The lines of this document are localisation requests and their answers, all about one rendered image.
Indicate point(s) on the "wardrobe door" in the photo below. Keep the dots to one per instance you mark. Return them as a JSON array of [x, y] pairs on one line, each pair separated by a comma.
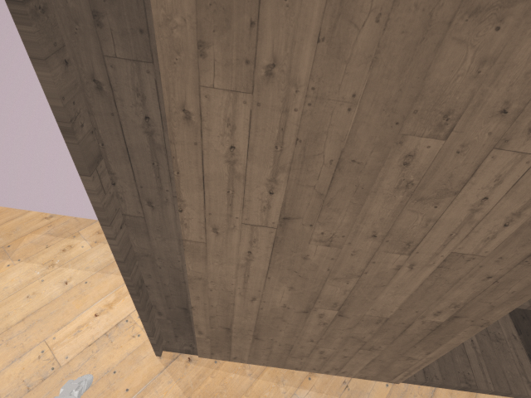
[[353, 176], [113, 52]]

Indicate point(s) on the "left robot hand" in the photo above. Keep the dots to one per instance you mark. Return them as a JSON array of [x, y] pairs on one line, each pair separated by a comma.
[[76, 388]]

